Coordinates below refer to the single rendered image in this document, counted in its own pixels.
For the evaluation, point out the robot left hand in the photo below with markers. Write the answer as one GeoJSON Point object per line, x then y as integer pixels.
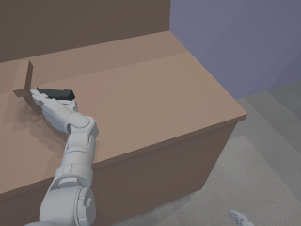
{"type": "Point", "coordinates": [55, 111]}

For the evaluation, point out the robot right hand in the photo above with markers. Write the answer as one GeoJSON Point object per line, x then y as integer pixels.
{"type": "Point", "coordinates": [240, 218]}

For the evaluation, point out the left robot forearm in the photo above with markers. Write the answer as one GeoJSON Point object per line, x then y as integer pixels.
{"type": "Point", "coordinates": [78, 156]}

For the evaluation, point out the counter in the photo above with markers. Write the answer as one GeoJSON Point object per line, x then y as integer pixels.
{"type": "Point", "coordinates": [163, 120]}

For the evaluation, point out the tap lever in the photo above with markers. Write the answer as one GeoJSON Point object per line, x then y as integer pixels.
{"type": "Point", "coordinates": [58, 94]}

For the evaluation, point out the left robot upper arm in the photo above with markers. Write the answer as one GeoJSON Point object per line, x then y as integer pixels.
{"type": "Point", "coordinates": [69, 206]}

